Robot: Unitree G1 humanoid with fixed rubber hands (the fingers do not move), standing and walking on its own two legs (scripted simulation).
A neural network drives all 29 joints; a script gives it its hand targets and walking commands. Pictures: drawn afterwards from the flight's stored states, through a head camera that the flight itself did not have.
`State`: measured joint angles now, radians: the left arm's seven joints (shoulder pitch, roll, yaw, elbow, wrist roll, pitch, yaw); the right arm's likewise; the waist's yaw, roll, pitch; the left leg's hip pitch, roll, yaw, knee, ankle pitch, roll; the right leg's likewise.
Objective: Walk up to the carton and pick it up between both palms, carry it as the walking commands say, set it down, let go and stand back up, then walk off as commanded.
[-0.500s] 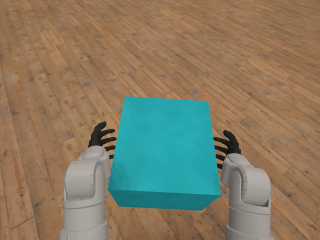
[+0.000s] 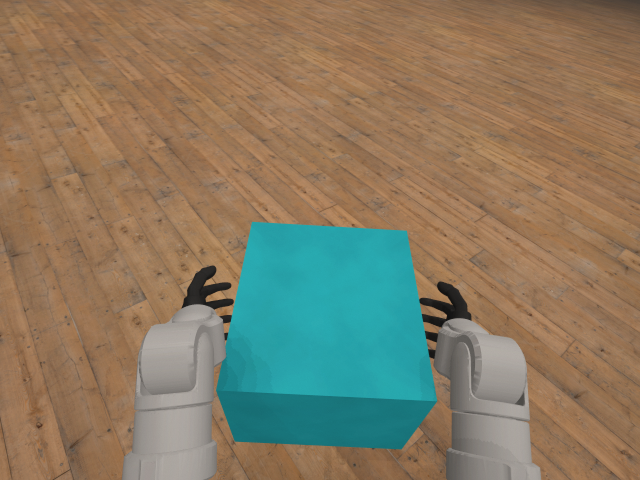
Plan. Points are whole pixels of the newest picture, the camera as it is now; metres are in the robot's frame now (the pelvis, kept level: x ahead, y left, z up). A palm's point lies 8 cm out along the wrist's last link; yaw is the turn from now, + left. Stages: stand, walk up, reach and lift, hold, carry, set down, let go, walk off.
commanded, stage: carry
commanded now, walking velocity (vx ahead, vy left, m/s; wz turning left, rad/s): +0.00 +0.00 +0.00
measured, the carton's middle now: (324, 331) +0.33 +0.01 +0.00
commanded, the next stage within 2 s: none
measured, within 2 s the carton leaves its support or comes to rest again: neither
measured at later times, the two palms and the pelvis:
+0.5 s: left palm (201, 344) +0.24 +0.15 +0.10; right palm (477, 372) +0.24 -0.15 +0.09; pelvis -0.04 +0.00 +0.00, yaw -1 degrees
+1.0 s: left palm (213, 318) +0.30 +0.16 +0.06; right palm (458, 405) +0.21 -0.14 +0.06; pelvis -0.04 +0.09 +0.01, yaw -14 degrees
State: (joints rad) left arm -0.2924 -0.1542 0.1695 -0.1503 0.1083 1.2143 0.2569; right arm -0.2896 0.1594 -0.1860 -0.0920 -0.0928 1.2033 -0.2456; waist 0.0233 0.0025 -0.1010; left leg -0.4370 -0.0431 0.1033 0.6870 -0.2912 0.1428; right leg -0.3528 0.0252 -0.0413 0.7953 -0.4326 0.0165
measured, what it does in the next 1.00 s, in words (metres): steps on the spot: right foot, then left foot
